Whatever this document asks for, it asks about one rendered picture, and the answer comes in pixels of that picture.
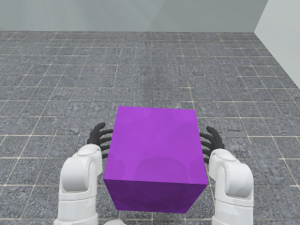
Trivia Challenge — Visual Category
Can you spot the right robot hand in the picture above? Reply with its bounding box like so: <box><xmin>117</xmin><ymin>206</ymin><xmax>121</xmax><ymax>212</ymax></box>
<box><xmin>199</xmin><ymin>126</ymin><xmax>225</xmax><ymax>164</ymax></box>

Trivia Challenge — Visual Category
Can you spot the left robot hand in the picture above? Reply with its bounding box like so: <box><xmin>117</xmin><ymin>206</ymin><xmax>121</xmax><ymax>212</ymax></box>
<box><xmin>86</xmin><ymin>122</ymin><xmax>113</xmax><ymax>159</ymax></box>

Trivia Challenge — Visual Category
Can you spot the carton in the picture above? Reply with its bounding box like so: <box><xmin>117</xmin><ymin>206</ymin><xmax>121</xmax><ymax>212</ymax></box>
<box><xmin>103</xmin><ymin>106</ymin><xmax>208</xmax><ymax>214</ymax></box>

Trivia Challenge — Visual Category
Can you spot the robot right forearm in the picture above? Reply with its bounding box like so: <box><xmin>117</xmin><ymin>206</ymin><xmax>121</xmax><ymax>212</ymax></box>
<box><xmin>208</xmin><ymin>148</ymin><xmax>254</xmax><ymax>225</ymax></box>

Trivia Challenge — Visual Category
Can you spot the robot left forearm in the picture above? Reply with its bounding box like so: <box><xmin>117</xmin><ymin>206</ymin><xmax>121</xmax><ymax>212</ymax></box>
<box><xmin>53</xmin><ymin>143</ymin><xmax>103</xmax><ymax>225</ymax></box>

